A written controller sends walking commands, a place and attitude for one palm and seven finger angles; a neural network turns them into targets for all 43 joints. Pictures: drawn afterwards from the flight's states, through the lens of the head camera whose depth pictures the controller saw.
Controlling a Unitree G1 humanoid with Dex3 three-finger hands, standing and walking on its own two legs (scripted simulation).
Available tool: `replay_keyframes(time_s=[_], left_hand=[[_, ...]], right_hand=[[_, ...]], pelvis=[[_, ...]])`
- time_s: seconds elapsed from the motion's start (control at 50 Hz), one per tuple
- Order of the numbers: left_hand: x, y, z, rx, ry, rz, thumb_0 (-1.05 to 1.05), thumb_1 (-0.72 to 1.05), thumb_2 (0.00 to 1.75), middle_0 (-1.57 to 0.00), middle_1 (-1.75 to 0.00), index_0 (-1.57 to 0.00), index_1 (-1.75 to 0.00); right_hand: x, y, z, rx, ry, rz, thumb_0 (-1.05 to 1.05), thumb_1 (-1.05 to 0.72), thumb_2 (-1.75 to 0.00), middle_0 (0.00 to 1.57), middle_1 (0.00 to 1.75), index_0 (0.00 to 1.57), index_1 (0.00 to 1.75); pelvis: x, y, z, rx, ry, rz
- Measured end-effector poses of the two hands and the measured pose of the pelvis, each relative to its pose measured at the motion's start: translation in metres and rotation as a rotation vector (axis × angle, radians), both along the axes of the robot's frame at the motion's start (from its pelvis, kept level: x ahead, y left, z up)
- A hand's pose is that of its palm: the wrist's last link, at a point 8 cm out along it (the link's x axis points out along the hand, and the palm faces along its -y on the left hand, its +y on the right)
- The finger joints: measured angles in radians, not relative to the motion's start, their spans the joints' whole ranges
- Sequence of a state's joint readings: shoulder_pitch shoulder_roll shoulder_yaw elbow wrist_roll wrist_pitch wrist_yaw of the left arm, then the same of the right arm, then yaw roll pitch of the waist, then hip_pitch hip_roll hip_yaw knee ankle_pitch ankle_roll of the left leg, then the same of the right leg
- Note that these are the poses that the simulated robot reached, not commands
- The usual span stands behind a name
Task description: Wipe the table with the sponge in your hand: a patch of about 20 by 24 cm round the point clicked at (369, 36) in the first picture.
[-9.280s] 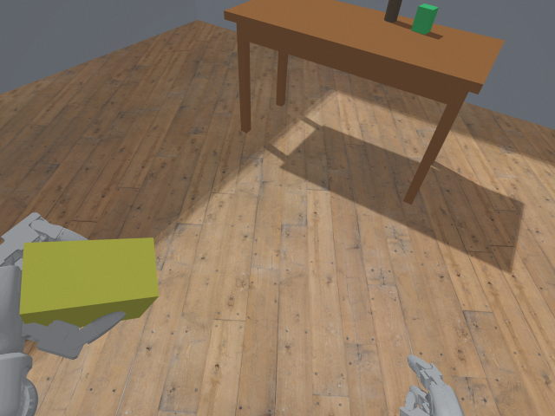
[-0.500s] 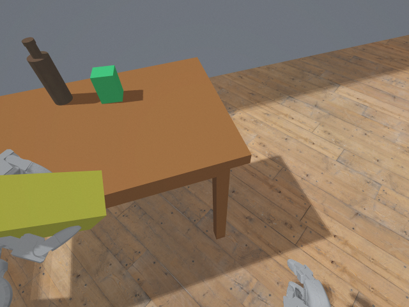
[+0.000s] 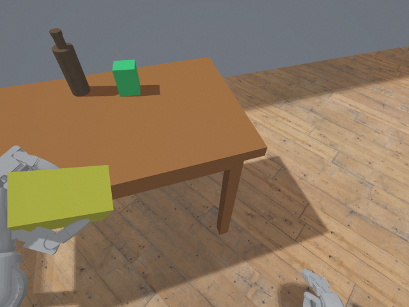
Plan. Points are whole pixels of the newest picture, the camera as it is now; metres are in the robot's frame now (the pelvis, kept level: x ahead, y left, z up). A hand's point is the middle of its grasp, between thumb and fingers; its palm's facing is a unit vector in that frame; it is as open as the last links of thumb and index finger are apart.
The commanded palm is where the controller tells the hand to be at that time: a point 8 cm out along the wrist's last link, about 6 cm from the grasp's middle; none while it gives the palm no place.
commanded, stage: come to a stop and stand still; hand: left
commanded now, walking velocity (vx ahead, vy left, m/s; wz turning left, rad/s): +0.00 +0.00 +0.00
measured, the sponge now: (77, 199) +0.23 +0.22 +0.15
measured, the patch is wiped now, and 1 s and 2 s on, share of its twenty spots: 0.00 0.00 0.00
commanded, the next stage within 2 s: look again from close up in 1.46 s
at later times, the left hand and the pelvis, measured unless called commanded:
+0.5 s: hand (49, 182) +0.25 +0.27 +0.15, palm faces +0.45 -0.81 -0.38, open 10.2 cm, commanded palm +0.19 +0.29 +0.18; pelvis +0.04 +0.01 +0.01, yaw +1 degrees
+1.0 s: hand (62, 184) +0.25 +0.25 +0.15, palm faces +0.45 -0.82 -0.36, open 10.2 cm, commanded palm +0.20 +0.28 +0.18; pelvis +0.05 -0.01 +0.01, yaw +2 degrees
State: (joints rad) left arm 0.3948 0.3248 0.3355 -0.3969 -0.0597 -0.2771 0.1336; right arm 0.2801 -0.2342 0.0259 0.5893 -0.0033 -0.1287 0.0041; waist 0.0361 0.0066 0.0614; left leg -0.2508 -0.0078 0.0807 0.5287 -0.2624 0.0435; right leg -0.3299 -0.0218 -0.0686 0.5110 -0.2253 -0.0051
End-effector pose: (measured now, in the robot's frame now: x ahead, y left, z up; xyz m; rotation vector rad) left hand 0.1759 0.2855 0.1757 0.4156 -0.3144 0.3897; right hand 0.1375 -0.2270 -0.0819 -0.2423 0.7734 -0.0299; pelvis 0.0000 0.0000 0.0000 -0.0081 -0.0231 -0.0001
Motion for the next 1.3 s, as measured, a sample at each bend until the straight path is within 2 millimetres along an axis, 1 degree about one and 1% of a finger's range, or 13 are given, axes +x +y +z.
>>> replay_keyframes(time_s=[0.06, 0.12, 0.18, 0.26, 0.34, 0.52, 0.58, 0.68, 0.78, 0.9, 1.0, 1.18, 1.3], left_hand=[[-0.001, -0.002, -0.021, -0.015, 0.088, -0.034, -0.02, -0.5, 0.98, -0.72, -1.35, -0.74, -1.34], [0.004, 0.011, -0.024, 0.02, 0.112, -0.015, -0.02, -0.5, 0.99, -0.72, -1.35, -0.74, -1.34], [0.008, 0.024, -0.006, 0.082, 0.073, 0.018, -0.02, -0.5, 0.99, -0.72, -1.35, -0.75, -1.34], [0.008, 0.025, 0.027, 0.149, -0.032, 0.022, -0.02, -0.5, 0.99, -0.72, -1.35, -0.75, -1.34], [0.009, 0.02, 0.031, 0.139, -0.037, 0.015, -0.01, -0.5, 0.99, -0.72, -1.35, -0.75, -1.34], [0.039, 0.02, -0.016, -0.016, 0.131, 0.082, -0.01, -0.5, 0.99, -0.72, -1.35, -0.75, -1.34], [0.049, 0.01, -0.013, -0.025, 0.121, 0.055, -0.02, -0.5, 0.99, -0.72, -1.35, -0.75, -1.34], [0.055, -0.005, 0.011, 0.041, 0.061, -0.005, -0.02, -0.5, 0.99, -0.72, -1.35, -0.75, -1.34], [0.049, -0.004, 0.022, 0.097, 0.067, 0.008, -0.01, -0.5, 0.99, -0.72, -1.35, -0.75, -1.34], [0.037, 0.004, 0.003, 0.03, 0.138, 0.081, -0.01, -0.5, 0.99, -0.72, -1.35, -0.75, -1.34], [0.033, -0.001, -0.01, -0.044, 0.148, 0.092, -0.02, -0.5, 0.99, -0.72, -1.35, -0.75, -1.34], [0.029, -0.006, 0.009, 0.008, 0.086, 0.039, -0.02, -0.5, 0.99, -0.72, -1.35, -0.75, -1.34], [0.019, 0.001, 0.005, 0.007, 0.112, 0.056, -0.01, -0.5, 0.99, -0.72, -1.35, -0.75, -1.34]], right_hand=[[-0.01, 0.017, -0.003, 0.006, 0.043, 0.009, 0.01, -0.91, -0.9, 0.2, 0.3, 0.2, 0.3], [-0.01, 0.031, -0.005, 0.01, 0.063, 0.033, 0.01, -0.9, -0.9, 0.21, 0.3, 0.2, 0.3], [0.001, 0.04, -0.005, 0.018, 0.047, 0.062, 0.02, -0.9, -0.9, 0.21, 0.3, 0.2, 0.3], [0.026, 0.045, 0.0, 0.028, -0.012, 0.085, 0.02, -0.9, -0.9, 0.21, 0.3, 0.21, 0.3], [0.054, 0.042, 0.008, 0.028, -0.07, 0.072, 0.02, -0.9, -0.9, 0.21, 0.3, 0.21, 0.3], [0.097, 0.02, 0.02, -0.026, -0.096, 0.052, 0.01, -0.91, -0.9, 0.21, 0.3, 0.2, 0.3], [0.106, 0.014, 0.023, -0.042, -0.097, 0.054, 0.01, -0.91, -0.9, 0.2, 0.3, 0.2, 0.3], [0.117, 0.009, 0.026, -0.04, -0.11, 0.043, 0.01, -0.91, -0.9, 0.2, 0.3, 0.2, 0.3], [0.118, 0.006, 0.023, -0.018, -0.106, 0.02, 0.01, -0.91, -0.9, 0.2, 0.3, 0.2, 0.3], [0.107, 0.002, 0.016, -0.017, -0.072, 0.011, 0.01, -0.91, -0.9, 0.2, 0.3, 0.2, 0.3], [0.095, 0.0, 0.015, -0.036, -0.054, 0.018, 0.01, -0.91, -0.9, 0.21, 0.3, 0.2, 0.3], [0.079, 0.001, 0.02, -0.029, -0.073, 0.0, 0.01, -0.91, -0.9, 0.21, 0.3, 0.2, 0.3], [0.069, 0.0, 0.02, -0.028, -0.069, -0.015, 0.01, -0.91, -0.9, 0.21, 0.3, 0.2, 0.3]], pelvis=[[-0.002, 0.006, 0.001, 0.009, -0.002, 0.013], [-0.005, 0.009, 0.001, 0.013, -0.004, 0.025], [-0.004, 0.011, 0.001, 0.011, -0.002, 0.031], [0.003, 0.015, 0.001, 0.01, 0.0, 0.029], [0.015, 0.018, 0.003, 0.009, 0.015, 0.019], [0.04, 0.009, 0.005, 0.001, 0.033, 0.026], [0.046, 0.005, 0.005, -0.004, 0.035, 0.032], [0.052, 0.0, 0.006, -0.009, 0.04, 0.039], [0.056, -0.003, 0.006, -0.009, 0.045, 0.04], [0.054, -0.006, 0.007, -0.008, 0.037, 0.038], [0.048, -0.008, 0.008, -0.006, 0.023, 0.041], [0.036, -0.008, 0.009, -0.004, 0.015, 0.038], [0.032, -0.004, 0.01, -0.005, 0.016, 0.035]])
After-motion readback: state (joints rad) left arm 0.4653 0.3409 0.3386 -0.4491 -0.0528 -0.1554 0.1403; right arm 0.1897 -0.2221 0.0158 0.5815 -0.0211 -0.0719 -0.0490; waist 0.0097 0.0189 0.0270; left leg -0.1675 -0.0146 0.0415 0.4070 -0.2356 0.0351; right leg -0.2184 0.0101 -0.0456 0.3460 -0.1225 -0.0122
